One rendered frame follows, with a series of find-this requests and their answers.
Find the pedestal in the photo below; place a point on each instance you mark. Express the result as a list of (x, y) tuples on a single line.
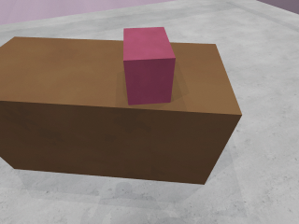
[(64, 109)]

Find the carton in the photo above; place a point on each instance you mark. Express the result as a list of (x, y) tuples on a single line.
[(149, 65)]

